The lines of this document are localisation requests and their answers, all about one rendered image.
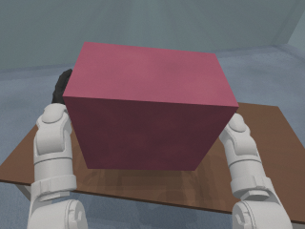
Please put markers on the robot right upper arm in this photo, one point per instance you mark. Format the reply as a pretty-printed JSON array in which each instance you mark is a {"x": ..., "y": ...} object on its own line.
[{"x": 250, "y": 214}]

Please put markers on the right robot forearm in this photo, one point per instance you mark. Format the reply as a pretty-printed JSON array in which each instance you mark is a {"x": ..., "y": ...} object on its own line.
[{"x": 249, "y": 181}]

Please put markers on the left robot forearm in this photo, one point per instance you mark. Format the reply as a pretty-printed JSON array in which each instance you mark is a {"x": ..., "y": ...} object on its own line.
[{"x": 52, "y": 158}]

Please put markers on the robot left upper arm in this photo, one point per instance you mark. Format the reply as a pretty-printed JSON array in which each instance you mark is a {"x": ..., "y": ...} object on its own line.
[{"x": 67, "y": 214}]

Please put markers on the carton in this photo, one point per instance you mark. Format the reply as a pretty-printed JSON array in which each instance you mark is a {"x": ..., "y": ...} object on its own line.
[{"x": 142, "y": 108}]

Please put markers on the robot left hand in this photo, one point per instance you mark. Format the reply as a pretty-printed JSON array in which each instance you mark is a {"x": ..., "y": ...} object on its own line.
[{"x": 57, "y": 96}]

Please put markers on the table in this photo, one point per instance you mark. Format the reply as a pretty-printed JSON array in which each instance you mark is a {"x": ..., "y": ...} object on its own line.
[{"x": 208, "y": 188}]

